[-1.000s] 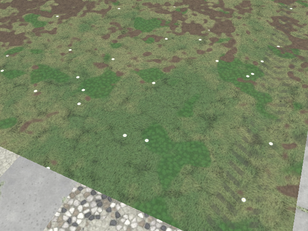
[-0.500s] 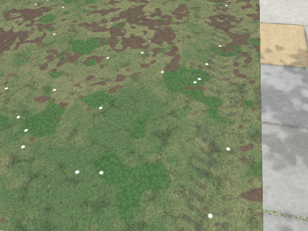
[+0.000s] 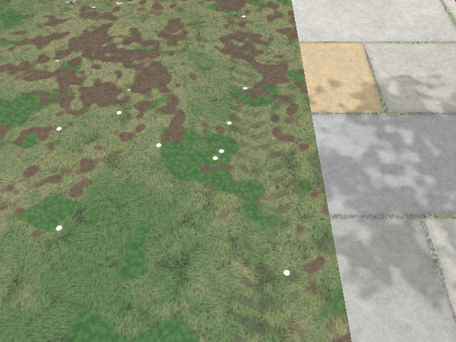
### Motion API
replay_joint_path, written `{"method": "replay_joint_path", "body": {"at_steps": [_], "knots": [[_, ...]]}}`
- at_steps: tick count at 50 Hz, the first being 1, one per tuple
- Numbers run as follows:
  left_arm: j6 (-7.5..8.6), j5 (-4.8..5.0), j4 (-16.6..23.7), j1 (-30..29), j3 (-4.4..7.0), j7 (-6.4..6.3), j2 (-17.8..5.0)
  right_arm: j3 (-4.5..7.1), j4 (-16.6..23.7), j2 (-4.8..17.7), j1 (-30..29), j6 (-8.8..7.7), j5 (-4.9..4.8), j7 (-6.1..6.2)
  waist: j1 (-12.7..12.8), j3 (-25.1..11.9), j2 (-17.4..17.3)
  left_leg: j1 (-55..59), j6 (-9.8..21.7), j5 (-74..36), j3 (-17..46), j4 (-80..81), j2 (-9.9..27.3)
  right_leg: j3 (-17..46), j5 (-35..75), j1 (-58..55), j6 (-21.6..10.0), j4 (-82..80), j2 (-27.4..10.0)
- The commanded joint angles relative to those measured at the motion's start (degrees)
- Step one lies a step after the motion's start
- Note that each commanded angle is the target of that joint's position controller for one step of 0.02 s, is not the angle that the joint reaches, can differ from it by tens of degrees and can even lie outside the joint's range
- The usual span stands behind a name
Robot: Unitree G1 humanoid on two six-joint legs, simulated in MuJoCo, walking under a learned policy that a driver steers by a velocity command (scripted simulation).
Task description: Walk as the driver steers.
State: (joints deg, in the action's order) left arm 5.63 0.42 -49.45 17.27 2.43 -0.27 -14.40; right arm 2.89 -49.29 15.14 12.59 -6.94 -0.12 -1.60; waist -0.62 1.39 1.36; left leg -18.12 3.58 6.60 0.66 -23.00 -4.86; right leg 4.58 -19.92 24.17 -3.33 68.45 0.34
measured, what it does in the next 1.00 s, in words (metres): walks ahead, turning left: right foot, then left foot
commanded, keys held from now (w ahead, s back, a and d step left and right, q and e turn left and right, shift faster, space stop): q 0.46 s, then w+q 0.22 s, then w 0.02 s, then w+e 0.30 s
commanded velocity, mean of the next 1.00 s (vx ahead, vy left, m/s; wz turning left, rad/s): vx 0.28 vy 0.00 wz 0.31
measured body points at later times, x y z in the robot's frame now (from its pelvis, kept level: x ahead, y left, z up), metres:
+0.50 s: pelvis +0.17 -0.04 +0.00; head +0.20 -0.04 +0.45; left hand +0.26 +0.25 -0.09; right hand +0.34 -0.29 -0.12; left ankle +0.12 +0.10 -0.65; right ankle +0.26 -0.12 -0.74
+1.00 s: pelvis +0.25 +0.06 +0.01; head +0.25 +0.10 +0.46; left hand +0.27 +0.36 -0.12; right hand +0.39 -0.17 -0.10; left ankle +0.14 +0.10 -0.74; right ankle +0.46 -0.05 -0.65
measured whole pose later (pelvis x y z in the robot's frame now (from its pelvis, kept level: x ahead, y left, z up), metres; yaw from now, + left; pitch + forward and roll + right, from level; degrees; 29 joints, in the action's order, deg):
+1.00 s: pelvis +0.25 +0.06 +0.01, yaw +22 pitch +2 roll -1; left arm 3.1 1.5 -47.1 11.7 4.3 1.9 -16.9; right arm 2.4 -43.9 13.1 23.0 -4.6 1.0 0.3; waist -1.8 -1.2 3.0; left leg 0.2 3.0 15.9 -6.4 -13.7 -0.9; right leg 4.9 1.1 42.7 -0.8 53.6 -2.4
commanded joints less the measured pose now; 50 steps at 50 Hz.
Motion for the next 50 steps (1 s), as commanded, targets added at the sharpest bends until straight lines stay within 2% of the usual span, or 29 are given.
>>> {"method": "replay_joint_path", "body": {"at_steps": [1,3,5,7,9,12,13,14,15,16,17,18,19,21,23,27,31,34,35,36,37,38,39,40,41,42,43,46,50], "knots": [[1.29,-0.92,5.0,0.2,0.90,-0.34,-3.4,0.33,3.0,4.3,0.3,-0.32,0.11,-0.12,2.0,-2.5,-4.1,8.3,12.2,-9.7,20.4,12.8,15.0,0.7,2.5,10.2,1.0,-4.9,-5.4],[1.10,-1.52,6.5,-2.2,0.36,-0.83,-2.2,0.75,2.4,6.5,1.9,-0.17,0.07,0.56,2.0,-1.6,-4.3,4.5,12.6,-25.7,15.2,11.8,14.2,-1.5,3.7,8.0,3.4,-14.0,-4.2],[0.92,-1.60,7.9,-6.3,-0.27,-1.01,-1.4,1.49,2.3,9.1,3.1,0.57,-0.19,1.35,1.2,-2.7,-4.9,1.7,10.9,-30.9,11.4,9.9,12.3,-2.8,10.4,3.5,4.7,-22.9,-2.0],[0.39,-0.89,8.8,-10.0,-0.16,-1.06,-2.5,1.79,2.0,9.9,5.5,1.60,-0.88,1.90,-0.2,-4.1,-6.3,1.2,8.9,-28.2,10.8,7.9,10.8,-3.0,17.8,0.0,5.4,-29.1,0.7],[-0.26,-0.46,10.0,-12.7,0.06,-1.14,-3.6,1.72,1.6,9.5,7.4,2.71,-1.37,2.46,-0.6,-4.3,-7.4,2.2,7.3,-23.1,13.1,5.7,10.9,-1.7,19.8,-1.7,5.5,-33.5,2.0],[-0.21,-0.71,10.4,-11.5,1.12,-1.15,-6.3,1.84,3.0,9.0,5.4,3.92,-1.72,3.62,1.7,-4.9,-8.2,4.2,4.6,-14.2,18.6,0.4,11.0,0.8,20.9,-6.7,4.5,-41.2,1.7],[0.10,-1.16,9.9,-9.3,1.53,-1.22,-7.1,1.72,4.0,8.2,4.1,4.20,-1.70,3.87,3.0,-5.5,-7.4,3.6,3.0,-11.4,18.9,-3.4,9.0,0.5,23.6,-10.6,3.4,-45.0,0.5],[0.35,-1.90,9.6,-5.9,2.12,-1.57,-9.4,1.06,5.1,5.5,4.2,4.25,-1.19,3.81,3.8,-8.8,-4.0,0.3,0.8,-3.9,17.1,-11.7,5.7,3.6,30.5,-18.5,0.9,-46.4,-5.7],[-0.25,-2.66,10.2,-2.8,2.41,-2.09,-12.1,0.07,5.7,1.4,9.3,4.10,0.23,3.62,2.1,-13.9,8.1,-10.0,-2.1,24.3,10.7,-26.9,-0.8,14.0,54.4,-31.1,-4.4,-42.1,-18.7],[-1.42,-2.59,10.3,-2.4,2.47,-1.56,-11.6,-0.14,5.7,2.5,18.4,4.10,-0.94,3.42,-0.8,-20.6,17.9,-16.7,-3.2,36.7,8.3,-38.3,-1.4,27.4,51.8,-35.1,-12.5,-43.3,-28.7],[-1.91,-1.42,11.6,-5.2,2.06,-1.18,-8.5,1.13,4.5,7.3,17.7,5.11,-1.29,3.68,-0.6,-17.3,11.0,-19.3,-5.2,31.6,7.9,-44.9,2.3,27.0,38.6,-30.5,-12.5,-46.2,-26.0],[-2.25,-0.83,12.3,-7.7,1.35,-1.14,-6.0,2.05,5.2,9.2,12.7,6.38,-1.25,3.99,0.2,-12.7,6.0,-21.1,-6.5,27.0,6.3,-47.4,3.9,20.1,29.4,-25.9,-10.1,-47.3,-21.9],[-2.62,-0.94,12.4,-10.4,1.00,-1.05,-5.5,2.47,5.5,8.9,10.7,7.75,-1.14,4.41,-0.4,-10.0,3.6,-20.4,-7.5,23.6,5.7,-48.1,5.4,15.3,24.3,-20.6,-8.9,-49.0,-18.9],[-3.00,-1.92,12.0,-13.1,1.26,-1.05,-6.6,2.54,6.7,7.0,9.7,9.39,-0.76,4.54,-1.5,-6.2,5.9,-15.8,-8.5,18.1,3.3,-48.8,6.2,7.5,21.6,-10.9,-8.9,-52.3,-15.1],[-3.00,-2.15,11.2,-12.7,1.40,-1.40,-6.5,2.32,8.2,5.1,8.7,9.58,-0.92,4.34,-1.3,-5.5,6.9,-14.5,-8.7,15.6,1.7,-45.3,6.3,2.9,21.5,-9.4,-9.7,-53.7,-13.8],[-2.63,-0.54,9.6,-9.7,2.60,-1.98,-9.0,1.78,11.7,4.1,3.4,8.71,-0.56,2.86,0.9,-7.3,6.5,-14.7,-6.9,12.6,0.5,-34.5,9.2,3.5,4.3,-12.9,-10.6,-57.9,-17.3],[-1.98,0.41,9.1,-10.1,3.93,-1.12,-12.2,1.78,12.7,4.8,1.4,7.70,-0.60,1.23,0.9,-6.0,6.2,-7.3,-3.3,12.9,-2.7,-23.2,8.7,0.3,-2.1,-10.6,-9.1,-59.7,-18.0],[-2.16,1.37,8.5,-9.7,4.39,-0.22,-12.9,2.15,12.5,5.3,2.2,7.50,-0.93,0.54,0.0,-4.9,6.1,-1.9,-0.7,13.1,-4.8,-14.7,7.9,-1.3,-5.8,-10.2,-7.7,-58.2,-18.9],[-2.49,1.83,8.2,-10.0,4.29,-0.06,-12.6,2.15,11.5,4.7,4.3,7.34,-0.91,0.41,-1.4,-4.7,4.9,2.9,0.5,10.8,-6.1,-9.0,6.9,-2.8,-8.1,-8.0,-6.7,-56.1,-17.9],[-2.77,1.81,7.5,-9.2,3.75,0.18,-10.8,2.28,9.2,4.3,8.2,7.17,-0.74,0.56,-2.6,-4.8,2.8,9.9,1.6,10.9,-7.2,-4.9,4.5,-4.7,-10.1,-4.1,-5.3,-52.2,-15.6],[-2.69,0.97,7.3,-9.4,2.42,0.74,-6.8,2.62,7.0,4.9,13.8,6.94,-0.86,0.94,-4.4,-5.3,-1.5,19.1,3.0,13.3,-3.0,-1.1,6.0,-8.6,-10.6,2.6,-2.5,-42.9,-12.0],[-2.12,-1.01,8.8,-11.0,0.23,2.12,-0.8,3.30,7.0,9.5,18.1,6.56,-0.36,1.72,-5.3,-5.3,-16.6,27.1,6.9,14.9,18.7,5.6,20.8,-13.8,-13.9,16.7,2.5,-19.8,-5.7],[-1.16,0.16,10.8,-12.3,1.73,2.30,-5.2,4.34,9.2,15.9,15.7,5.48,0.26,1.47,-4.1,-0.3,-17.0,22.6,14.6,25.7,34.1,12.1,29.5,-8.3,-13.3,30.2,2.3,-10.5,-2.3],[-0.59,1.53,11.0,-15.5,2.56,2.30,-9.1,3.65,10.0,12.6,14.0,4.00,0.42,1.31,-5.1,2.5,-11.0,20.4,13.9,28.8,31.3,14.3,28.0,-3.0,-6.6,32.5,0.9,-6.2,-5.6],[-0.50,1.98,10.4,-14.1,2.78,2.49,-9.4,2.76,10.1,10.2,10.9,2.97,0.31,1.22,-3.1,3.5,-10.4,20.5,11.6,25.3,26.2,14.3,25.9,-1.4,0.6,34.0,0.1,-6.5,-6.3],[-0.73,1.36,8.4,-12.1,2.77,2.39,-8.9,2.21,10.6,8.6,8.3,2.47,0.10,1.13,-1.7,2.7,-9.1,20.0,9.2,17.9,20.2,14.1,23.3,-0.7,5.2,31.7,0.4,-7.1,-7.5],[-0.83,0.76,7.5,-10.8,2.94,2.35,-9.1,1.96,10.6,7.9,6.8,2.32,0.05,1.24,-1.1,2.5,-8.7,19.1,7.4,10.0,14.8,14.5,21.4,0.0,9.5,29.5,0.9,-8.1,-7.4],[-1.34,1.29,5.8,-8.7,2.68,2.31,-6.5,1.79,9.6,6.5,8.8,1.57,1.23,1.83,-1.0,0.4,-6.2,18.8,4.8,-9.3,3.3,13.9,18.2,1.3,17.8,25.8,2.4,-8.1,-4.4],[-1.68,1.03,7.7,-12.4,2.06,2.31,-4.5,1.75,8.4,6.4,9.0,1.20,1.12,2.55,-1.8,2.4,-6.6,16.0,2.8,-11.7,-4.9,16.0,16.4,-0.6,26.8,21.0,2.9,-20.4,-2.2]]}}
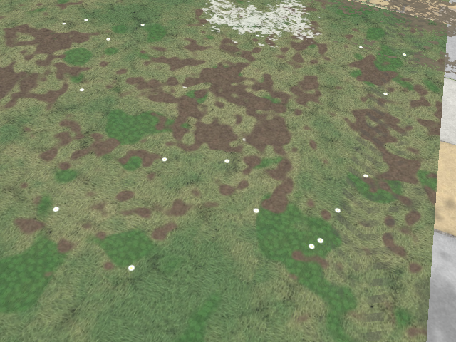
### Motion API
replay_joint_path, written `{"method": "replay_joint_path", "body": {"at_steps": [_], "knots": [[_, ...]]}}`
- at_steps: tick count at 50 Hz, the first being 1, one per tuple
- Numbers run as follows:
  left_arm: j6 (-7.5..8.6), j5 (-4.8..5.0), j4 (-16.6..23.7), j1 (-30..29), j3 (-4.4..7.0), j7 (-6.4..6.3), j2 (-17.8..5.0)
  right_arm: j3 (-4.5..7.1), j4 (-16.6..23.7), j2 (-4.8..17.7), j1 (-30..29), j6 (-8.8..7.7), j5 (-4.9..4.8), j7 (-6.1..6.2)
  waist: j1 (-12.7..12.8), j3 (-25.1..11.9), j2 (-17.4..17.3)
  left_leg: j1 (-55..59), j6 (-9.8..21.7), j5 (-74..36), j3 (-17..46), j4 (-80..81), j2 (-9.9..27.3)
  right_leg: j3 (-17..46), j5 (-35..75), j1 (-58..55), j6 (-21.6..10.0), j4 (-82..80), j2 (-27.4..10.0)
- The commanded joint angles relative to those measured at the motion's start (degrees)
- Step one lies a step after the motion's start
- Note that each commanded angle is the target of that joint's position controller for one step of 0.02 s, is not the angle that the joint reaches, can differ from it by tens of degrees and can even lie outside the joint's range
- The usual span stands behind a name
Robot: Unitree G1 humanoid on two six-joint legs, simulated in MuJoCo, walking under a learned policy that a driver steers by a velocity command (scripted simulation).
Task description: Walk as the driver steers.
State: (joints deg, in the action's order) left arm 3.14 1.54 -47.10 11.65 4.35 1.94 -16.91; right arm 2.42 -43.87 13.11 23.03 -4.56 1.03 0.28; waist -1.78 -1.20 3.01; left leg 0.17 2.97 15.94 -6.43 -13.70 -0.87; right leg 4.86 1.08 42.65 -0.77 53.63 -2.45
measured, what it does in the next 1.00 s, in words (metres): walks ahead, turning right: right foot, then left foot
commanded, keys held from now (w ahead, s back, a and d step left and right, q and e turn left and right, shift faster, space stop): w+e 0.60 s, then w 0.40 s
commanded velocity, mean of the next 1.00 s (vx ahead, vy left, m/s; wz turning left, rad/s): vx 0.49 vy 0.00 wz -0.40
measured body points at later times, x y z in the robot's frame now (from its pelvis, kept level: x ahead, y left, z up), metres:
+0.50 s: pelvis +0.27 -0.05 +0.00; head +0.30 -0.06 +0.45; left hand +0.44 +0.19 -0.11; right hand +0.37 -0.35 -0.09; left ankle +0.41 +0.12 -0.67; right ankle +0.25 -0.11 -0.75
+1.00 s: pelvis +0.54 -0.07 +0.00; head +0.57 -0.07 +0.45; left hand +0.81 +0.07 -0.10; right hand +0.45 -0.33 -0.11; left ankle +0.57 +0.02 -0.75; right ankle +0.56 -0.26 -0.68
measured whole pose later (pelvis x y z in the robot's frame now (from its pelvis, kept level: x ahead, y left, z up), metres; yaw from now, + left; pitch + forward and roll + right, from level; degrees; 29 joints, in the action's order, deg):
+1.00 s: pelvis +0.54 -0.07 +0.00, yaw -26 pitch +2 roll +1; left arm 3.1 0.4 -39.4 9.5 2.9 0.5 -15.9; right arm 2.6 -44.8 14.2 22.7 -5.5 -0.2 -0.9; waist -3.8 0.5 2.7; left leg -8.0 2.9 10.7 -1.1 -16.9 -2.6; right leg 2.9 -9.3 36.4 -0.3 51.4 -4.6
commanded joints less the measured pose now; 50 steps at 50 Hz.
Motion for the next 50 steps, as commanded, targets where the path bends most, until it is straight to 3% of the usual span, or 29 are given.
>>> {"method": "replay_joint_path", "body": {"at_steps": [1,5,7,9,11,12,13,14,15,16,17,18,19,20,24,27,30,33,34,35,36,37,38,39,40,41,42,44,50], "knots": [[0.76,-0.16,6.1,-8.3,-0.16,0.42,-1.4,2.28,2.5,8.7,-1.0,-1.23,-0.22,0.89,-1.2,5.8,-8.3,-2.3,3.0,-21.2,1.1,7.4,12.6,-2.3,7.0,1.5,0.2,-8.4,0.5],[1.02,-0.06,9.3,-13.5,-1.24,2.11,0.5,2.59,-0.2,9.3,2.1,-0.66,-0.97,1.46,-3.2,8.5,-7.3,4.1,2.3,-29.0,-1.6,5.7,15.2,-5.7,4.4,2.5,-1.8,-16.3,0.6],[1.32,0.01,10.9,-14.9,-1.32,3.03,0.5,2.76,-0.7,10.3,2.1,0.13,-1.10,1.83,-2.8,8.0,-7.8,7.2,1.9,-40.6,-3.3,1.9,15.9,-8.8,0.1,0.8,-3.4,-18.6,2.0],[1.15,0.09,11.7,-13.3,-0.64,3.42,-1.1,3.17,-0.6,12.1,1.4,1.01,-1.17,2.56,-0.6,4.4,-10.4,9.7,1.5,-61.7,-4.3,-5.6,16.4,-12.3,-6.2,-4.8,-5.7,-18.2,5.0],[0.70,0.35,10.3,-3.1,1.20,3.03,-5.2,3.62,-0.1,14.0,-0.1,1.85,-1.07,3.04,5.4,-2.2,-12.1,8.4,1.5,-73.9,-4.4,-20.6,16.4,-13.1,-10.2,-18.4,-8.7,-19.0,8.2],[0.55,0.14,8.6,5.9,2.79,2.09,-8.3,3.63,0.4,14.5,-2.1,1.60,-1.58,2.96,10.9,-6.6,-10.1,0.4,0.1,-67.4,-5.2,-33.6,14.3,-10.2,-4.9,-34.0,-11.2,-24.7,8.3],[-0.23,-0.41,7.0,12.5,3.59,0.47,-12.3,2.24,2.0,10.3,-0.9,0.32,-0.14,2.44,10.8,-12.1,0.8,-18.1,-1.4,-24.9,-3.6,-52.7,9.3,6.8,-2.1,-53.3,-14.9,-23.2,-3.2],[0.43,-0.69,8.6,10.8,3.87,0.42,-14.8,-0.02,4.3,4.3,4.8,-1.79,-0.77,0.92,5.1,-21.2,10.5,-39.5,-4.0,17.9,7.1,-71.7,-2.7,41.7,-13.0,-69.8,-27.9,-30.1,-17.5],[0.44,-0.66,8.1,11.8,2.90,0.11,-10.3,1.30,5.4,9.9,-3.5,-3.89,-2.47,-0.05,9.7,-19.4,2.1,-44.9,-2.3,14.1,15.4,-73.2,0.6,38.6,-15.7,-67.0,-24.2,-35.4,-15.5],[0.69,-0.50,8.3,9.0,2.22,0.01,-8.0,1.38,7.4,10.7,-7.7,-4.59,-3.78,-0.39,8.1,-10.4,-0.7,-46.2,-1.2,8.8,14.3,-68.6,3.1,29.5,-13.9,-58.1,-21.3,-36.6,-13.5],[0.91,-0.23,9.2,4.6,1.74,0.17,-6.9,1.27,7.2,9.8,-8.6,-4.71,-2.72,-0.01,4.6,-4.6,-6.7,-43.8,-1.4,5.8,13.2,-63.0,5.3,23.7,-9.1,-47.9,-19.1,-37.9,-10.5],[1.02,-0.35,10.2,1.2,1.24,0.07,-5.2,1.79,6.8,10.2,-8.1,-4.18,-1.34,0.35,2.4,-1.9,-6.7,-40.9,-2.3,3.8,12.7,-58.5,6.9,19.4,-4.9,-41.1,-18.0,-38.9,-8.0],[1.01,-0.97,11.2,-0.4,1.03,-0.23,-4.8,2.02,6.7,10.2,-6.6,-3.31,-0.89,0.30,0.5,-0.7,-4.4,-37.6,-3.1,2.5,12.5,-57.1,7.9,17.3,-2.6,-35.7,-18.0,-40.6,-6.6],[1.12,-0.86,11.3,-1.1,1.17,-0.42,-5.1,2.04,6.9,9.8,-5.6,-2.58,-0.46,0.37,-0.4,-0.1,-3.1,-36.3,-4.2,1.8,11.8,-55.0,8.2,16.3,-0.6,-32.3,-18.3,-41.6,-5.7],[1.23,-0.74,10.2,0.6,1.68,-1.60,-7.5,1.03,9.3,7.2,-11.3,-1.41,0.55,0.90,0.7,2.0,-1.0,-34.4,-7.5,-7.2,8.5,-41.1,7.1,9.2,5.1,-23.0,-16.4,-41.6,-1.9],[0.37,-0.02,9.1,3.9,1.78,-2.14,-7.9,0.21,10.7,5.5,-18.6,-1.88,-0.05,0.46,4.5,1.0,0.6,-29.9,-7.6,-18.4,7.7,-25.9,3.7,7.8,-0.6,-22.9,-13.2,-38.6,0.7],[-0.30,0.40,8.3,6.8,1.84,-2.31,-8.2,0.77,11.9,7.4,-22.2,-2.56,-1.37,-0.42,6.1,-0.2,2.1,-28.1,-7.2,-18.9,9.3,-19.0,1.7,13.2,-5.7,-27.9,-12.4,-35.1,-1.8],[-0.41,-0.10,7.9,7.1,1.55,-2.40,-7.3,1.96,11.4,9.8,-19.2,-3.35,-1.48,-1.17,4.1,-1.0,4.3,-25.1,-4.1,-14.4,10.0,-15.7,2.2,17.8,-6.6,-34.0,-10.6,-30.2,-5.4],[-0.47,-0.35,8.0,6.5,1.33,-2.32,-6.6,2.47,10.5,10.2,-15.8,-3.59,-1.28,-1.11,2.0,-1.6,4.7,-20.5,-2.5,-13.5,8.9,-13.6,1.7,17.5,-3.9,-34.1,-9.6,-27.4,-4.5],[-0.27,-0.72,8.3,6.5,0.57,-2.07,-4.4,3.27,9.7,11.8,-10.5,-3.92,-0.59,-0.80,-0.7,-5.1,3.5,-11.7,-0.1,-12.8,10.1,-13.0,3.6,15.1,-0.3,-32.7,-7.7,-19.6,-1.5],[-0.07,-1.80,9.3,7.5,-0.66,-1.92,-1.3,3.92,9.1,14.9,-1.8,-3.87,0.09,-0.33,-3.6,-13.3,-4.2,2.5,3.7,-11.4,21.1,-13.2,13.6,9.9,-10.7,-25.8,-5.3,-2.7,2.5],[0.69,0.45,9.5,16.2,-1.28,-1.94,0.7,5.27,5.7,19.1,2.7,-3.23,0.43,-1.17,0.2,-17.0,-25.7,16.5,13.2,4.0,49.5,-5.6,23.8,4.1,-33.7,-5.6,-1.8,14.6,9.5],[0.80,0.99,8.2,14.5,-0.43,-2.14,-5.0,4.00,6.7,13.1,2.0,-3.13,-1.00,-1.49,-1.7,-12.4,-17.0,14.9,12.2,16.7,53.1,-2.8,23.6,7.4,-32.5,1.5,-1.5,21.4,6.0],[0.76,0.70,9.2,7.3,0.21,-2.06,-7.4,3.16,6.9,10.1,-0.6,-2.76,-1.28,-1.23,-3.1,-5.3,-10.6,8.8,9.9,14.9,43.6,-2.7,21.3,6.2,-27.0,3.4,-1.5,22.5,4.0],[0.77,-0.19,10.2,3.5,-0.02,-2.14,-6.5,2.73,7.3,9.7,-3.5,-2.31,-0.68,-1.17,-2.1,-2.2,-6.1,2.6,8.9,7.6,36.7,-2.2,18.7,3.9,-23.1,1.8,-1.5,20.9,2.0],[1.00,-0.97,11.0,1.4,0.02,-1.99,-5.6,2.38,7.0,8.8,-5.1,-2.09,-0.54,-1.21,-1.1,0.6,-5.4,-1.9,9.1,1.0,32.2,-1.1,16.5,3.0,-20.3,1.2,-1.4,17.3,0.2],[0.96,-0.96,11.0,1.8,0.06,-1.72,-4.8,1.96,6.9,8.0,-6.0,-2.18,-0.27,-1.17,0.4,0.9,-7.0,-4.9,8.6,-3.2,28.5,0.2,14.7,2.2,-18.4,-1.7,-1.3,14.7,-1.5],[0.58,-0.82,10.2,3.3,-0.25,-1.52,-3.1,1.79,5.9,7.6,-5.8,-2.45,-0.80,-1.34,1.2,0.4,-9.2,-7.0,9.2,-8.4,24.2,2.0,13.0,0.2,-17.3,-4.3,-0.6,10.9,-2.1],[1.00,-1.20,11.8,-5.7,-1.48,-1.16,-0.3,2.55,2.7,11.0,-3.1,-1.58,-1.57,-0.76,-1.1,2.1,-7.7,-6.6,9.2,-16.0,15.8,5.0,12.3,-2.3,-4.5,-4.3,0.9,-9.1,-2.7]]}}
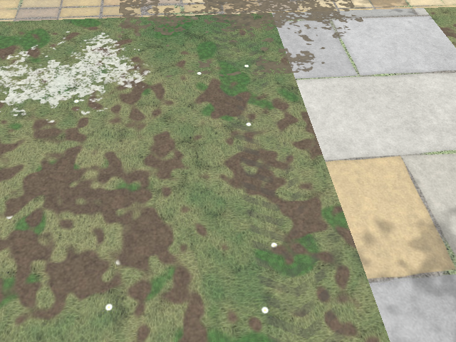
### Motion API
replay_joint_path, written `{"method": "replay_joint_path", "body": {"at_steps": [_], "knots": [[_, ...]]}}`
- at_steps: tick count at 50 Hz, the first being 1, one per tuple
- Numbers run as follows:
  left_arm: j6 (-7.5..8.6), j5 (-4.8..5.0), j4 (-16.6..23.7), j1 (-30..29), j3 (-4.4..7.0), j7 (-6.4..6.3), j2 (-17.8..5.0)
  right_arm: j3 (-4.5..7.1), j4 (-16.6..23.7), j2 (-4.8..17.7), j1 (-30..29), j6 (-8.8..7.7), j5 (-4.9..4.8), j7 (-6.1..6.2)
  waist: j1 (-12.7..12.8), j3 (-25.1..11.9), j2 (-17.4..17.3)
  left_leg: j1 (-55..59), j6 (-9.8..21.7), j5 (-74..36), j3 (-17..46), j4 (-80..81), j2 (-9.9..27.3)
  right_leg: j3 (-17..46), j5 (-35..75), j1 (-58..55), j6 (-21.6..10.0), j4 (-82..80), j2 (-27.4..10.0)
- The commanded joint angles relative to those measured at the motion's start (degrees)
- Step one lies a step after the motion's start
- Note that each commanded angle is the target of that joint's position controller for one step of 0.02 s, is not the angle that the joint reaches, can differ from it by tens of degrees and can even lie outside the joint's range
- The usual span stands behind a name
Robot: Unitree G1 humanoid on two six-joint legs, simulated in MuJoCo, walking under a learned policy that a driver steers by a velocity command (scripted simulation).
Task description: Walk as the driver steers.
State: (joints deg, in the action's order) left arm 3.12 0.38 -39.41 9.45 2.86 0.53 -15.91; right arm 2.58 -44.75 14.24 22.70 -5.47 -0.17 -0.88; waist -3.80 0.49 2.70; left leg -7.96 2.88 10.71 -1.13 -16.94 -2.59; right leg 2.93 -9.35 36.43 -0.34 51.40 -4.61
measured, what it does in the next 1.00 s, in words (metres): walks ahead, turning left: right foot, then left foot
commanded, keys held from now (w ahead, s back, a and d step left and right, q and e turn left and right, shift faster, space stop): w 0.10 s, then w+q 0.26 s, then q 0.64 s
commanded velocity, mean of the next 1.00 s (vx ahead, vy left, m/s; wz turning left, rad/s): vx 0.29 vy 0.00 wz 0.37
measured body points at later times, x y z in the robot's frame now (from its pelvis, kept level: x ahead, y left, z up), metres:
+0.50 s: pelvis +0.25 -0.06 +0.00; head +0.28 -0.06 +0.45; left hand +0.28 +0.23 -0.12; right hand +0.43 -0.32 -0.11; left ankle +0.32 +0.11 -0.67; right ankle +0.25 -0.15 -0.75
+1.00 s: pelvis +0.37 -0.01 -0.01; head +0.41 +0.03 +0.43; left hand +0.41 +0.31 -0.13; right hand +0.64 -0.20 -0.09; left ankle +0.42 +0.09 -0.75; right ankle +0.48 -0.16 -0.70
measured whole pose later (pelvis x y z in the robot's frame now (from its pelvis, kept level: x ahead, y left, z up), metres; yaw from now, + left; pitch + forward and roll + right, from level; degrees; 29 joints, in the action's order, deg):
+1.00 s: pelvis +0.37 -0.01 -0.01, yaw +26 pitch +3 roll -2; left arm -0.6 -0.3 -43.0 5.0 3.4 -2.0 -17.0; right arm 4.3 -33.9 17.2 10.6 1.3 0.2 1.0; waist -1.3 3.0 0.6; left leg -24.6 4.0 5.1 6.0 -27.1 -5.7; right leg 6.2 -20.2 31.7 4.1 52.2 -0.7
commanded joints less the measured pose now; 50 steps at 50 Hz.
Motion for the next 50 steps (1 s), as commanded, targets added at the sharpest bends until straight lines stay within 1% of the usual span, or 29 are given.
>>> {"method": "replay_joint_path", "body": {"at_steps": [1,4,7,9,10,11,12,13,14,15,16,17,19,22,24,27,31,33,34,35,36,37,38,39,40,41,43,46,50], "knots": [[1.17,0.06,4.3,-5.2,-0.08,0.44,-1.2,2.41,3.1,10.2,-2.2,-0.49,-0.56,0.45,0.3,0.8,-7.5,1.4,8.9,-11.0,9.1,8.1,13.6,-0.9,8.2,0.7,0.6,-10.1,-0.1],[1.55,0.58,5.4,-9.9,-0.09,1.11,-1.5,2.47,1.3,11.0,0.5,0.07,-0.97,0.43,-1.4,1.9,-7.6,2.3,8.4,-10.6,7.9,7.3,14.2,-2.2,11.2,-2.3,0.5,-16.1,1.3],[2.20,0.85,7.0,-13.0,0.24,1.89,-2.4,2.58,-0.1,11.3,1.9,0.93,-1.40,0.58,-1.3,3.3,-7.8,5.2,7.8,-11.7,10.2,5.0,16.3,-1.8,7.7,-3.4,-1.1,-20.2,2.1],[2.81,0.72,6.6,-10.0,1.00,2.06,-4.1,2.98,-0.4,12.6,0.9,1.63,-1.51,0.95,1.4,2.0,-8.3,6.3,6.8,-16.4,11.4,1.3,16.8,-2.2,4.7,-9.0,-2.4,-23.1,3.4],[2.99,0.45,5.1,-4.8,1.90,1.78,-5.5,2.93,-0.2,12.8,-0.3,1.85,-1.60,1.12,4.7,-0.8,-7.9,5.2,5.6,-23.2,10.0,-4.1,15.1,-3.3,5.2,-17.2,-3.5,-25.5,4.6],[3.03,-0.09,2.8,3.8,3.28,1.13,-8.5,2.25,0.1,11.0,-0.5,1.79,-1.18,1.17,8.5,-6.9,-6.7,0.3,3.8,-24.5,7.6,-14.5,11.8,-1.9,6.5,-30.8,-5.3,-24.9,2.6],[2.74,-1.03,1.5,14.8,4.48,0.26,-13.4,0.55,2.2,6.5,-0.9,1.51,0.63,1.23,12.3,-16.9,2.0,-12.3,1.1,-6.0,4.4,-34.1,6.9,11.8,7.6,-48.4,-9.1,-23.2,-10.6],[2.20,-1.34,0.7,15.6,4.54,0.66,-15.0,-0.50,2.7,2.5,6.6,0.60,-1.05,1.20,8.5,-22.5,16.6,-30.7,-1.3,23.5,5.5,-49.7,0.4,34.6,-5.8,-59.9,-16.2,-30.0,-20.1],[2.14,-0.60,0.9,14.3,3.27,0.66,-9.4,1.10,1.7,8.9,3.0,0.36,-2.32,1.24,10.2,-16.3,8.9,-36.0,-1.4,21.2,9.7,-55.8,3.3,33.5,-13.2,-54.5,-14.4,-33.2,-18.2],[2.20,-0.08,0.8,11.0,2.44,0.56,-7.1,1.83,2.9,10.6,-1.5,0.38,-2.60,1.15,9.5,-9.2,6.0,-37.7,-1.1,15.7,8.7,-55.9,5.4,25.0,-11.7,-47.5,-12.4,-34.3,-16.5],[2.34,-0.29,0.9,7.2,1.87,0.73,-5.7,1.83,3.1,9.7,-3.4,0.69,-2.03,1.33,7.5,-5.9,2.5,-35.3,-1.5,11.1,7.8,-54.2,7.5,19.3,-6.6,-40.6,-11.2,-36.1,-14.0],[2.57,-0.56,0.7,4.5,1.55,0.93,-4.1,2.05,3.2,9.0,-4.2,1.19,-1.39,1.32,5.9,-3.2,2.6,-33.5,-1.9,7.9,7.8,-51.9,8.9,14.6,-2.7,-35.5,-10.8,-38.1,-11.9],[3.41,-1.23,0.0,1.8,1.60,0.86,-3.4,2.04,2.6,6.9,-2.5,2.53,-1.64,1.15,3.5,-1.4,3.7,-28.6,-2.7,4.6,7.6,-50.5,9.9,7.6,7.3,-29.3,-10.6,-40.9,-10.1],[3.98,-1.44,-1.4,0.0,2.30,0.10,-5.3,2.17,4.1,5.7,-3.6,3.80,-0.79,1.52,1.5,0.3,1.7,-28.9,-4.7,1.8,6.7,-46.5,8.9,-1.6,31.4,-26.5,-11.0,-40.0,-10.1],[3.29,-1.32,-2.0,-0.5,2.60,-0.81,-6.4,1.81,5.4,4.7,-5.8,3.88,-0.51,1.09,1.8,0.2,1.8,-27.9,-5.1,-4.2,4.8,-39.0,8.7,-6.6,33.1,-26.5,-10.4,-39.8,-8.9],[1.92,-0.89,-2.9,0.5,2.89,-1.96,-7.9,1.21,7.7,3.4,-11.6,3.81,-0.30,-0.42,4.3,-0.1,1.1,-24.1,-4.4,-12.3,1.6,-27.4,7.7,-11.0,32.5,-27.7,-9.6,-38.5,-8.1],[0.16,0.73,-3.9,1.5,3.67,-2.33,-10.1,2.20,10.9,5.7,-14.5,4.38,-0.17,-2.13,4.8,-1.2,1.6,-23.5,-1.9,-7.7,0.3,-20.9,6.7,-11.0,32.6,-34.4,-8.6,-33.1,-11.3],[-0.70,1.67,-3.6,0.4,4.13,-2.64,-11.0,3.12,11.6,7.4,-12.6,4.63,0.05,-2.48,3.3,-2.4,2.3,-20.3,0.2,-2.4,-1.6,-18.6,4.5,-11.3,37.7,-35.7,-7.3,-26.3,-11.6],[-1.12,2.02,-3.4,-0.3,4.11,-2.81,-10.6,3.94,10.9,8.7,-8.5,4.48,0.03,-2.38,0.9,-4.3,1.3,-14.6,1.8,-4.3,-2.9,-14.4,2.4,-12.7,38.9,-35.0,-5.8,-19.0,-9.9],[-1.20,1.62,-3.6,1.7,3.62,-2.69,-9.1,5.29,9.6,11.7,-3.2,4.25,0.32,-1.47,-1.2,-7.4,-2.9,-5.3,3.9,-15.4,-1.9,-9.2,0.7,-14.2,33.4,-31.6,-2.9,-7.8,-5.7],[-0.94,-1.60,-2.2,5.1,2.20,-2.20,-5.1,6.61,10.6,18.0,-1.6,4.46,0.50,0.11,0.8,-11.8,-16.5,9.4,9.6,-45.8,15.3,-12.3,13.6,-14.5,-1.2,-15.5,1.4,10.8,-0.2],[-0.67,-2.11,-0.9,8.3,1.22,-1.32,-4.5,6.09,13.3,19.6,-4.6,4.21,1.58,0.07,3.8,-21.1,-20.8,19.7,22.6,-43.1,39.7,-8.2,25.6,-4.8,-32.5,-1.0,3.9,27.0,9.6],[-0.79,-0.60,-1.9,4.7,2.26,-0.72,-8.7,5.04,14.4,15.1,-5.7,4.19,1.01,-0.57,0.2,-22.4,-9.9,16.6,20.2,-33.3,35.1,-5.5,23.1,3.1,-28.2,0.5,2.9,29.1,6.1],[-1.16,0.47,-0.6,1.0,2.17,-0.77,-8.5,4.32,14.4,13.0,-8.5,4.05,0.48,-0.59,1.3,-16.3,-7.3,10.9,16.9,-25.4,29.2,-4.8,20.4,2.5,-23.5,2.3,2.0,27.0,4.6],[-1.78,-0.11,-1.3,0.4,2.09,-1.38,-7.4,3.97,14.1,11.4,-10.6,4.33,-0.43,-0.38,2.9,-10.9,-3.0,4.0,13.6,-18.9,24.8,-3.6,17.3,2.1,-20.0,2.1,2.1,22.2,2.5],[-2.47,-0.72,-1.1,-0.1,2.38,-2.07,-8.1,3.68,14.4,10.6,-12.7,4.75,-0.67,0.08,4.0,-8.5,-4.2,-1.6,12.1,-14.4,22.6,-2.3,15.2,2.2,-17.1,-0.1,2.3,17.6,1.6],[-3.27,-0.90,-1.5,1.2,2.32,-2.26,-7.1,3.86,15.3,11.2,-14.7,5.24,0.63,0.60,5.7,-7.7,-7.7,-8.2,11.1,-13.2,20.5,-0.9,12.1,0.9,-13.7,-5.6,3.0,13.4,3.1],[-3.37,-0.87,-1.7,0.7,1.79,-2.85,-5.6,4.31,15.2,12.0,-13.6,5.47,0.54,1.74,4.9,-9.0,-8.5,-8.1,11.2,-11.8,20.6,-1.3,11.3,1.5,-12.1,-6.6,4.4,5.7,4.2],[-3.35,-0.59,-1.1,-1.9,1.67,-2.71,-5.4,4.53,15.6,12.3,-14.0,6.43,0.31,2.66,3.6,-8.4,-10.5,-9.5,9.8,2.4,23.7,-0.9,10.0,2.6,-9.1,-8.6,4.8,-2.0,4.9]]}}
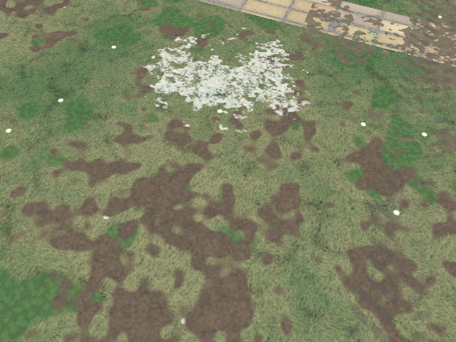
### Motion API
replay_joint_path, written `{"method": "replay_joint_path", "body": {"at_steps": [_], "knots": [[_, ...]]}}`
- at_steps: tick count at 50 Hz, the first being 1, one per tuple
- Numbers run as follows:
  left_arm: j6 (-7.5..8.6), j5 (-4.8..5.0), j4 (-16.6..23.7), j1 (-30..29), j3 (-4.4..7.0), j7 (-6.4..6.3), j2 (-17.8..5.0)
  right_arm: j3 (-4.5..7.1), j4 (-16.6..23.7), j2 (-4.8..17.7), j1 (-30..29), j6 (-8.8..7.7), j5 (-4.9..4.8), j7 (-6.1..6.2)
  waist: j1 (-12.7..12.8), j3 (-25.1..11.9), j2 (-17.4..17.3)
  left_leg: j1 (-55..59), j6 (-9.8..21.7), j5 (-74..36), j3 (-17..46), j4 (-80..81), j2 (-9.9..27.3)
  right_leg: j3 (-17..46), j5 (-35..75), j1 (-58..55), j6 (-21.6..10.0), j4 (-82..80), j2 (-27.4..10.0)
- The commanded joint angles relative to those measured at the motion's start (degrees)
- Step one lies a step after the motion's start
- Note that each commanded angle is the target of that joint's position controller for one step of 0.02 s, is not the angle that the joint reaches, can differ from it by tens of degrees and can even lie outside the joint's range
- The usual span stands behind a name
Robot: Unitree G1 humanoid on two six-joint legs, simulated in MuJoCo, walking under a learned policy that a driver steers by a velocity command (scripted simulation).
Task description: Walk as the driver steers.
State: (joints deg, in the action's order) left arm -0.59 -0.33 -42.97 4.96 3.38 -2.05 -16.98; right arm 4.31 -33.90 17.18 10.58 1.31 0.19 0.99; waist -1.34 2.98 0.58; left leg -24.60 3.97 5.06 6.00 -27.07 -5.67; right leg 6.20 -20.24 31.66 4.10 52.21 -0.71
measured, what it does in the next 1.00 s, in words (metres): steps on the spot, turning left: right foot, then left foot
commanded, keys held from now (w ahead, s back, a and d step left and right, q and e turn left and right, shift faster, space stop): q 0.82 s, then no key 0.18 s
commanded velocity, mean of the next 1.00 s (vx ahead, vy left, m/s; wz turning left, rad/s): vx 0.01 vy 0.00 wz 0.56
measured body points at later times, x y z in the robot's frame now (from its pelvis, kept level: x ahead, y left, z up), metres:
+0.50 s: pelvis +0.01 -0.04 +0.01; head +0.05 -0.04 +0.46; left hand +0.06 +0.27 -0.09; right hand +0.25 -0.25 -0.09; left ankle -0.03 +0.09 -0.69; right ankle +0.05 -0.16 -0.73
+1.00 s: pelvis +0.01 -0.01 +0.00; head +0.03 +0.01 +0.45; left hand -0.02 +0.31 -0.10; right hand +0.30 -0.15 -0.08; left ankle -0.03 +0.08 -0.73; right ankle +0.09 -0.12 -0.72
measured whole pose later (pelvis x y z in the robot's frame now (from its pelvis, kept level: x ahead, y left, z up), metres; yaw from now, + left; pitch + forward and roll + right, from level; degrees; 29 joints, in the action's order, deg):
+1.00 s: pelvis +0.01 -0.01 +0.00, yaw +34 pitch +2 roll -1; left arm -0.2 0.3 -41.3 7.9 4.1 -0.4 -16.8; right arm 3.2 -34.3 17.0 8.7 2.3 0.0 0.9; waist -0.6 1.6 0.0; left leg -17.9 2.2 13.9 9.0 -30.7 -5.3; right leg 2.6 -19.5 21.0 3.6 39.0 0.4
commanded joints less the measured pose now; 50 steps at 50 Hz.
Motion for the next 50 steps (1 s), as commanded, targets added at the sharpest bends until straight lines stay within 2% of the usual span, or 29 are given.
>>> {"method": "replay_joint_path", "body": {"at_steps": [1,5,7,8,9,10,11,12,13,14,17,19,21,23,26,28,29,30,31,32,33,34,35,36,38,42,45,48,50], "knots": [[0.54,0.22,2.6,2.3,1.21,0.04,-4.5,2.82,4.8,9.3,-1.9,-0.12,0.00,0.80,0.9,-10.5,-9.0,6.9,8.5,9.8,17.6,9.3,13.0,-0.7,1.7,-4.7,0.3,-4.7,1.4],[1.76,0.71,2.8,2.8,1.59,1.01,-5.0,2.83,5.0,9.0,-1.4,0.67,-0.27,0.54,0.4,-10.0,-10.7,8.9,7.6,9.6,22.2,7.6,12.9,-0.9,0.5,-8.5,-1.4,-13.8,2.6],[2.28,0.75,1.7,6.5,2.06,1.61,-5.1,2.73,5.2,8.7,-2.4,1.22,-1.12,0.73,2.7,-9.6,-10.4,7.1,5.5,8.7,22.1,5.1,10.7,-2.4,6.5,-15.8,-3.4,-25.7,2.7],[2.29,0.09,1.4,8.5,2.92,1.54,-7.7,2.33,5.1,7.2,-1.1,1.32,-1.33,0.86,2.8,-9.8,-7.1,2.7,2.8,13.6,19.6,0.9,7.8,1.3,8.6,-21.8,-5.6,-30.4,-3.0],[1.75,-1.22,1.9,7.6,4.12,1.14,-13.4,1.78,6.1,4.7,0.9,1.20,-1.31,0.67,-0.1,-8.6,8.1,-7.8,-1.1,25.2,8.5,-11.7,-0.4,14.4,13.2,-26.2,-12.1,-33.5,-16.0],[1.75,-2.77,2.4,6.6,4.11,1.29,-12.7,2.91,6.9,8.2,-0.7,0.31,-0.90,0.50,1.3,-6.6,16.2,-13.0,-3.8,30.2,2.7,-25.9,-2.7,24.3,18.7,-21.5,-19.3,-36.9,-22.9],[1.97,-2.50,4.3,2.8,3.21,0.88,-9.6,4.04,5.4,11.2,0.3,0.13,-0.60,0.31,0.2,-6.2,10.8,-12.3,-5.0,26.5,4.1,-34.7,0.3,20.1,20.5,-20.4,-18.9,-35.6,-21.7],[1.88,-1.50,5.0,0.0,2.64,0.50,-7.2,4.25,3.7,10.9,1.9,0.61,-0.83,0.28,-0.9,-5.6,7.7,-11.8,-5.9,23.1,3.1,-38.2,0.7,13.7,21.2,-20.0,-16.0,-34.3,-17.7],[1.77,-0.55,5.5,-1.0,2.21,0.20,-5.9,3.97,2.4,9.4,3.3,1.31,-0.72,0.50,-0.8,-5.3,6.7,-12.4,-7.1,20.2,2.3,-41.8,1.0,9.4,21.2,-21.1,-14.2,-33.5,-15.0],[1.58,-0.03,5.6,-0.8,1.86,-0.05,-5.3,3.53,2.1,7.9,3.8,1.83,-0.78,0.40,-0.4,-4.7,6.6,-13.2,-8.0,18.6,1.7,-44.7,1.4,6.8,23.0,-21.6,-14.3,-33.3,-14.2],[0.56,-0.56,5.2,2.5,1.90,-0.68,-6.0,2.41,4.1,5.4,-0.8,1.98,-1.78,0.08,2.5,-3.8,8.2,-14.7,-9.6,15.6,-2.7,-39.1,3.5,1.3,23.8,-25.6,-15.2,-34.0,-12.6],[0.08,-0.65,4.8,5.0,2.48,-0.85,-7.6,1.87,5.4,4.6,-3.5,1.87,-1.62,-0.17,4.4,-5.0,9.4,-14.0,-10.3,16.4,-3.5,-32.9,5.3,0.8,25.7,-29.6,-16.1,-33.4,-14.2],[-0.16,-0.39,4.9,4.8,3.13,-0.58,-9.2,1.29,6.1,3.8,-4.2,1.80,-1.29,-0.70,4.8,-6.2,10.1,-9.4,-9.9,18.0,-5.2,-26.7,6.7,-0.9,27.3,-29.4,-16.4,-33.0,-15.5],[-0.23,0.03,5.0,4.0,3.66,-0.06,-10.6,1.23,6.4,4.1,-3.9,1.86,-1.28,-1.15,4.6,-6.7,10.8,-3.9,-9.0,18.6,-7.4,-21.3,6.9,-2.6,28.9,-27.2,-16.4,-32.8,-16.3],[0.02,1.11,4.5,3.7,4.01,0.58,-11.3,1.78,6.1,5.1,-2.4,2.31,-1.47,-1.73,3.8,-6.9,11.1,1.1,-6.7,16.3,-9.1,-12.6,6.4,-3.5,29.6,-27.0,-15.5,-30.7,-17.7],[0.16,2.27,4.1,2.6,3.93,0.69,-10.7,2.25,4.7,5.0,1.4,2.42,-1.42,-1.98,1.0,-7.4,9.5,8.8,-3.6,7.6,-10.7,-0.3,4.9,-6.3,27.3,-24.5,-12.3,-25.9,-16.6],[0.40,2.10,2.7,5.6,3.46,0.91,-8.7,3.00,3.9,6.6,3.7,2.37,-1.30,-1.51,0.5,-8.3,5.4,16.6,-1.6,0.6,-8.3,4.9,4.6,-9.6,21.7,-19.7,-8.6,-20.4,-14.5],[0.52,-0.33,3.7,6.2,2.42,1.21,-5.2,4.58,4.3,12.6,5.9,2.07,-1.32,-0.65,1.0,-9.3,-9.1,27.4,2.8,-18.2,8.2,6.4,16.2,-15.2,2.7,-5.6,-2.9,-4.8,-8.6],[0.85,-1.53,7.4,1.5,1.76,0.80,-4.2,4.97,5.6,16.8,5.2,1.11,0.57,-0.76,0.0,-9.5,-19.7,26.8,15.1,-28.4,24.4,5.5,28.2,-11.3,-18.4,8.1,0.4,7.7,-0.8],[0.88,-0.78,7.5,-1.9,2.70,0.43,-7.2,4.12,5.3,13.1,6.0,-0.22,1.42,-1.23,-3.3,-11.7,-12.1,24.9,17.0,-23.5,22.3,6.9,27.1,-4.2,-18.1,8.3,0.3,15.4,-1.5],[0.68,0.26,7.3,-2.0,3.04,0.35,-7.8,3.29,4.5,11.6,3.5,-1.01,1.17,-1.13,-1.3,-9.4,-10.3,22.4,13.8,-19.0,17.0,7.1,23.6,-2.9,-13.2,8.3,-0.5,16.7,-2.3],[0.47,0.15,6.0,-0.4,3.26,-0.06,-7.5,3.07,4.6,10.4,0.3,-1.17,0.09,-0.75,0.4,-8.1,-7.5,20.7,10.4,-14.1,13.7,6.9,20.0,-2.4,-8.4,8.0,-0.6,14.9,-2.8],[0.24,-0.34,5.7,0.3,3.47,-0.39,-8.0,2.49,4.8,9.2,-2.0,-0.98,-0.88,-0.43,1.3,-7.3,-7.9,19.2,9.0,-14.0,12.4,6.9,18.6,-2.2,-5.0,7.5,-0.2,13.5,-2.8],[0.25,-0.53,5.3,1.2,3.49,-0.29,-7.7,2.12,5.0,8.9,-2.8,-0.76,-0.86,-0.05,2.0,-7.7,-8.6,16.9,8.8,-15.7,11.3,6.9,17.3,-2.8,-2.3,4.8,0.2,14.2,-1.8],[0.44,-0.13,4.9,2.6,3.20,0.05,-6.6,1.96,4.9,8.8,-2.9,-0.49,-0.28,0.38,2.4,-8.9,-8.4,16.3,9.0,-14.9,10.7,6.9,16.0,-3.1,0.6,2.7,0.9,11.8,-0.5],[0.63,0.10,5.5,0.7,2.33,0.34,-4.9,2.22,4.2,9.6,-1.9,-0.15,-0.43,0.89,1.1,-8.5,-8.9,16.9,9.0,-8.1,13.3,6.2,15.5,-2.4,1.6,0.4,1.3,-0.5,0.5],[0.78,0.39,5.6,0.6,2.07,0.94,-5.0,1.98,3.9,9.5,-2.0,0.10,-0.01,0.57,0.1,-8.2,-9.8,13.9,9.3,-5.2,15.1,5.4,15.8,-2.9,0.1,-4.9,0.7,-6.2,0.4],[1.19,0.72,6.2,0.8,2.01,1.56,-5.2,1.45,3.2,8.9,-2.2,0.35,-0.03,0.00,-0.3,-7.6,-9.9,13.0,9.4,-6.7,17.9,4.0,16.1,-3.4,-1.3,-8.9,-0.4,-11.3,0.7],[1.72,0.66,5.9,2.9,1.77,2.10,-4.3,0.79,2.9,7.7,-3.8,0.47,-0.47,-0.06,1.6,-7.6,-9.2,12.1,7.8,-7.7,18.2,2.0,14.6,-4.2,3.8,-14.4,-1.7,-21.1,0.9]]}}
